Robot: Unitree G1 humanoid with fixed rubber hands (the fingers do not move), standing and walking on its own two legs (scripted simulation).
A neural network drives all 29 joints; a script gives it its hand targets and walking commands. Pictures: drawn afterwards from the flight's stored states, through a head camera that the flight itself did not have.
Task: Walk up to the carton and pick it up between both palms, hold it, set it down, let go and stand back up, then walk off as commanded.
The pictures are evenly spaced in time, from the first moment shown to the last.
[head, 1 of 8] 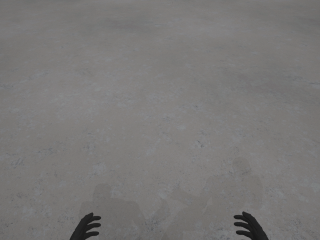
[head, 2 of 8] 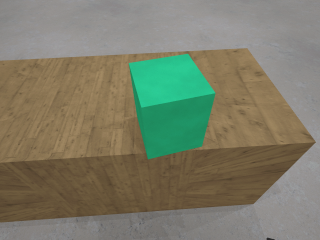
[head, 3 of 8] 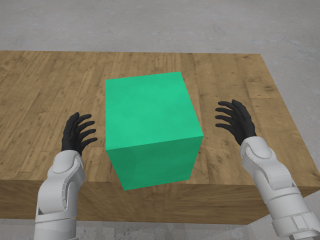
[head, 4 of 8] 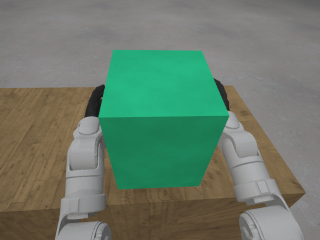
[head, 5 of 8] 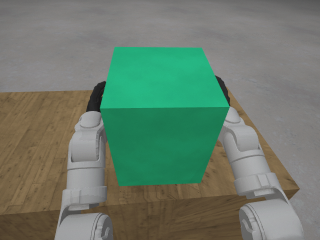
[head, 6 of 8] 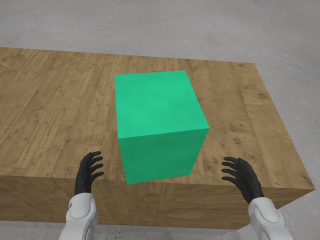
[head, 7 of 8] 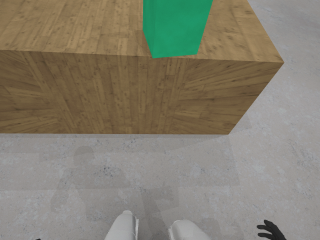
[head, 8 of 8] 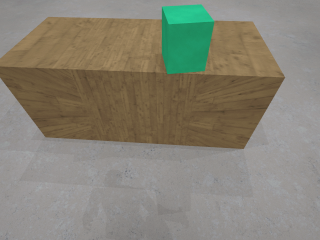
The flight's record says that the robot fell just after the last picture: no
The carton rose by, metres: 0.18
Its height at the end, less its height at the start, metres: +0.00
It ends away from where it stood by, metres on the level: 0.02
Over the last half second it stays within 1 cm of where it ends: yes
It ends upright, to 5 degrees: yes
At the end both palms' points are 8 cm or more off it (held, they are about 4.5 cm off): yes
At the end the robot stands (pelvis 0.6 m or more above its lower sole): yes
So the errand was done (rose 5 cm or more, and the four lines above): yes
